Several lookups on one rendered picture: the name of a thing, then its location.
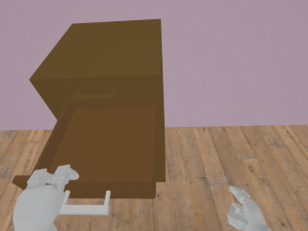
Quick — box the right robot hand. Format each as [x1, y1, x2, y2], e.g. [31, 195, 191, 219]
[227, 186, 267, 231]

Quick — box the handle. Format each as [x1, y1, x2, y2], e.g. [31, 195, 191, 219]
[71, 94, 116, 104]
[59, 191, 111, 216]

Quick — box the drawer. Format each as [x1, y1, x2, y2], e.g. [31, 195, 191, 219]
[12, 102, 158, 199]

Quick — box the cabinet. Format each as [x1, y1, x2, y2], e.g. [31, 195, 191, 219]
[29, 18, 166, 182]

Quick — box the left robot hand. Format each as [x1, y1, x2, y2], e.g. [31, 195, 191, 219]
[13, 165, 80, 231]

